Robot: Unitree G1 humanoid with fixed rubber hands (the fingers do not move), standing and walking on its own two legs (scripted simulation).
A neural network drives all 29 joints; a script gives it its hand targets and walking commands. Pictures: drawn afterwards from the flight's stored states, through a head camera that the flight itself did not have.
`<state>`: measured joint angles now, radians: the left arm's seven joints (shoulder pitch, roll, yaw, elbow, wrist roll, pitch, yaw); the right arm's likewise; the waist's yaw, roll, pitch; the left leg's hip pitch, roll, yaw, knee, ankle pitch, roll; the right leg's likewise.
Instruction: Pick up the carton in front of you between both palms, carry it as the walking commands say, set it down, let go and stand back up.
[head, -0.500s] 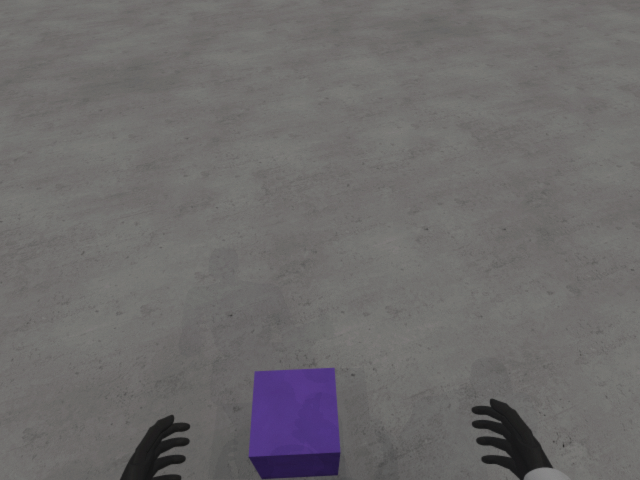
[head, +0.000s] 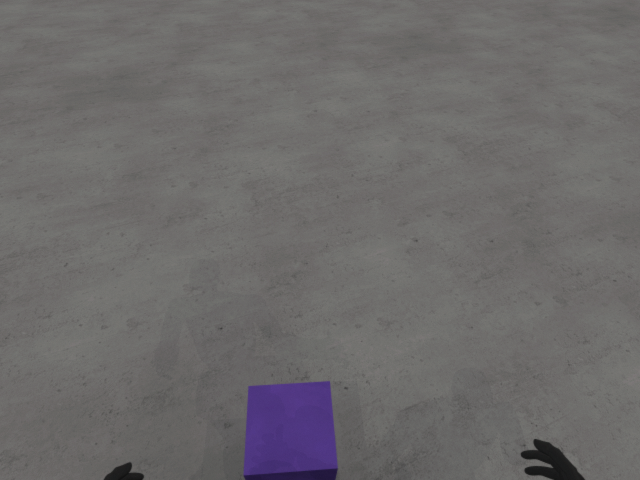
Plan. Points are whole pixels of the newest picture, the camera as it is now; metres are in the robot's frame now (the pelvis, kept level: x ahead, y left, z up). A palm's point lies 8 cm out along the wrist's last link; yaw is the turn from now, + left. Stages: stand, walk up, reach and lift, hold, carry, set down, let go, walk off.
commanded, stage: stand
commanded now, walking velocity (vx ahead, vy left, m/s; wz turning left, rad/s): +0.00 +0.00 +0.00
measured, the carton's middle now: (291, 440) +0.37 +0.07 -0.65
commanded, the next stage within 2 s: none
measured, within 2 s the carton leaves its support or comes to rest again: neither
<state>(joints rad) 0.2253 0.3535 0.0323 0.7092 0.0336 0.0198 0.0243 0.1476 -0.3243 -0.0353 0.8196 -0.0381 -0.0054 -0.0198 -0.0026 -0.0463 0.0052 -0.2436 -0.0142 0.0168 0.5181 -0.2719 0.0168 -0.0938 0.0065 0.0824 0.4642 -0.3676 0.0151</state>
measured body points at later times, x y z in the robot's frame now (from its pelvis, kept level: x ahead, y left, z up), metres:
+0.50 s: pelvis -0.02 +0.00 +0.00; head -0.02 +0.01 +0.45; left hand +0.09 +0.30 -0.11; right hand +0.10 -0.31 -0.10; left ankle +0.00 +0.11 -0.74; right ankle -0.07 -0.14 -0.74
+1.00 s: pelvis -0.03 +0.00 +0.01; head -0.03 +0.01 +0.46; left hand +0.07 +0.31 -0.11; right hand +0.08 -0.32 -0.10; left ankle +0.00 +0.11 -0.74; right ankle -0.07 -0.14 -0.74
